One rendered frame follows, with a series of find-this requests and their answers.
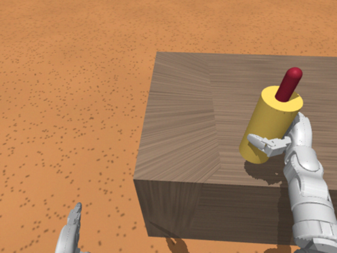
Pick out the left robot hand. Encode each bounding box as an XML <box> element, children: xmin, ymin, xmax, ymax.
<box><xmin>55</xmin><ymin>202</ymin><xmax>90</xmax><ymax>253</ymax></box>

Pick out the right robot hand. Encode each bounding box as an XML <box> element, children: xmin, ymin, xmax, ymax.
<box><xmin>247</xmin><ymin>112</ymin><xmax>312</xmax><ymax>157</ymax></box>

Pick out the right robot arm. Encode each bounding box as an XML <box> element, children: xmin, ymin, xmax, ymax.
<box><xmin>283</xmin><ymin>145</ymin><xmax>337</xmax><ymax>253</ymax></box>

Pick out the bottle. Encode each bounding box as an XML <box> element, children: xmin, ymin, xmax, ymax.
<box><xmin>239</xmin><ymin>67</ymin><xmax>303</xmax><ymax>164</ymax></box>

